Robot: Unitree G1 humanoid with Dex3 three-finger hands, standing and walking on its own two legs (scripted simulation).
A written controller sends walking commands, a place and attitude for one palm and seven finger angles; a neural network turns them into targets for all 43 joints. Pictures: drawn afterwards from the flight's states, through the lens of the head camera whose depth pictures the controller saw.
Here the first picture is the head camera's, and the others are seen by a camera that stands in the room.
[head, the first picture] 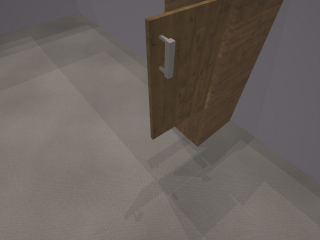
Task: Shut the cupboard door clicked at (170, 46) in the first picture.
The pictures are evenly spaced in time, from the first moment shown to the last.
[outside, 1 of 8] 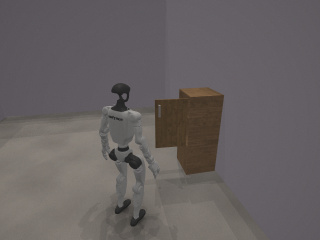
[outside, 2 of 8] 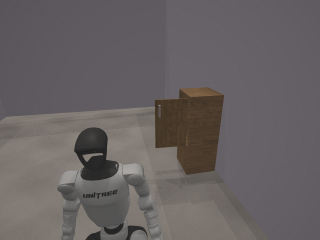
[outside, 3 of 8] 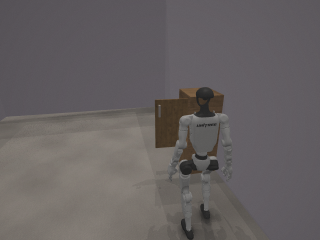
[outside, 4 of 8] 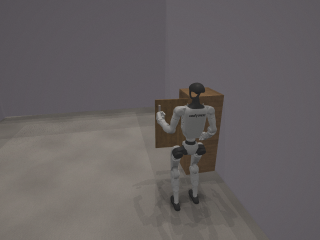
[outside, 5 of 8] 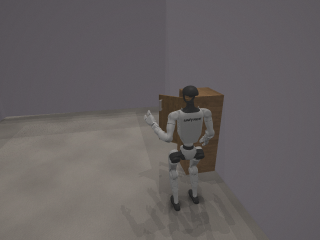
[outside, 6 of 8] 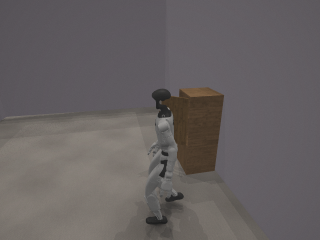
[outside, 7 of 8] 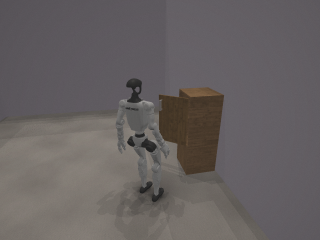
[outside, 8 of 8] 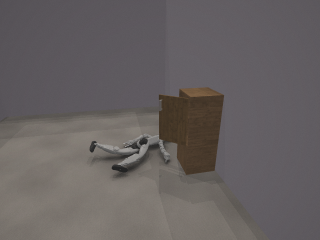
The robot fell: yes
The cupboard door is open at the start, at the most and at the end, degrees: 86 86 49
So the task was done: no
